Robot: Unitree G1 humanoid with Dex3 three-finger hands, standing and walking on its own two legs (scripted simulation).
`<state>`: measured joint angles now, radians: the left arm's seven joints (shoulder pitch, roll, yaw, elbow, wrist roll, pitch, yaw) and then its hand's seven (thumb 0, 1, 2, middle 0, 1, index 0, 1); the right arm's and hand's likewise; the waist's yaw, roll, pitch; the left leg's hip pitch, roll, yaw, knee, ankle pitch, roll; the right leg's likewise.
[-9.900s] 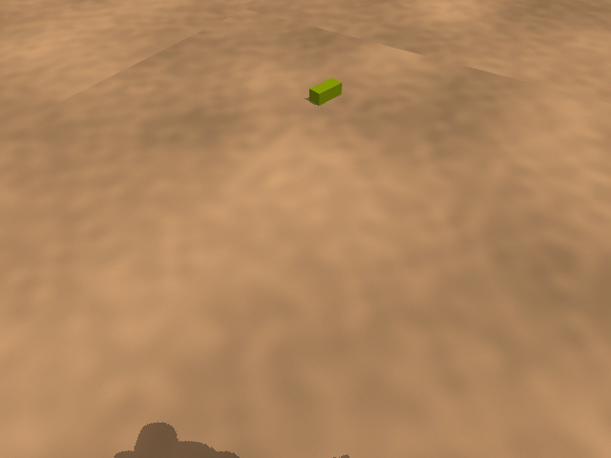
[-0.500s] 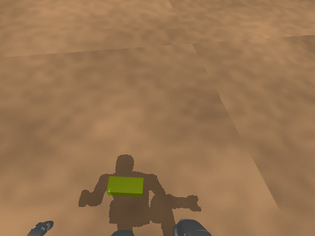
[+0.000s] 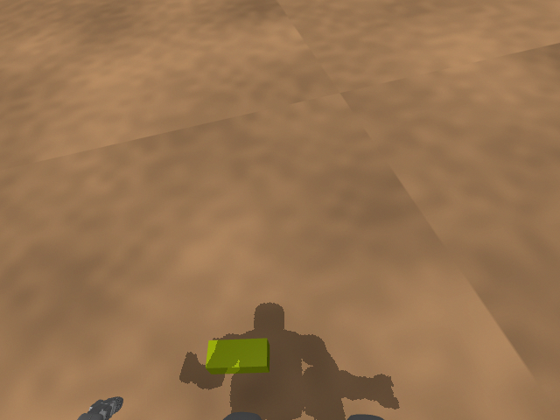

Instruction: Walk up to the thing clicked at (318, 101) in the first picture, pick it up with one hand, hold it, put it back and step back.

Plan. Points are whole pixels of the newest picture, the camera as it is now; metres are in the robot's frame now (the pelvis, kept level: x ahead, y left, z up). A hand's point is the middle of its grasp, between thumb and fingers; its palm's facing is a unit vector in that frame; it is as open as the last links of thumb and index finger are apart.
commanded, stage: walk up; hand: left
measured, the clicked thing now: (239, 356) +0.40 +0.22 -0.73
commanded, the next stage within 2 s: none
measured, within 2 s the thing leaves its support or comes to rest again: neither
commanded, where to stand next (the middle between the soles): +0.05 +0.04 m, yaw -1 degrees
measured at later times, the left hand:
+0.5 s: hand out of the picture +0.06 +0.29 -0.16, palm faces +0.03 -0.92 -0.40, open 7.4 cm
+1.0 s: hand out of the picture +0.04 +0.29 -0.15, palm faces +0.01 -0.95 -0.32, open 7.4 cm
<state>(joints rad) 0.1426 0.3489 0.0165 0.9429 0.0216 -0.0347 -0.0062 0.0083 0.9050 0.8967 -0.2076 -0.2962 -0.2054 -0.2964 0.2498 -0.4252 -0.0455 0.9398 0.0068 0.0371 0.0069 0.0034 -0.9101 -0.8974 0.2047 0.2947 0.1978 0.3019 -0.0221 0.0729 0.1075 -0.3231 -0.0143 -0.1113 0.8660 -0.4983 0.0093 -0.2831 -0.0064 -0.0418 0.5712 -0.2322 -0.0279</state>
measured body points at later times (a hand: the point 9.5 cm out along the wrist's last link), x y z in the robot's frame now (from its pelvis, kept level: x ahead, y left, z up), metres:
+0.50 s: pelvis -0.04 +0.01 -0.01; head +0.01 +0.01 +0.43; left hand +0.05 +0.33 -0.13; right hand +0.07 -0.31 -0.13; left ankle -0.01 +0.15 -0.73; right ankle -0.05 -0.09 -0.74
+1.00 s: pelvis -0.03 +0.04 +0.01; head -0.03 +0.05 +0.46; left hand +0.04 +0.34 -0.12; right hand +0.05 -0.27 -0.11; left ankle -0.01 +0.15 -0.73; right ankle -0.05 -0.09 -0.73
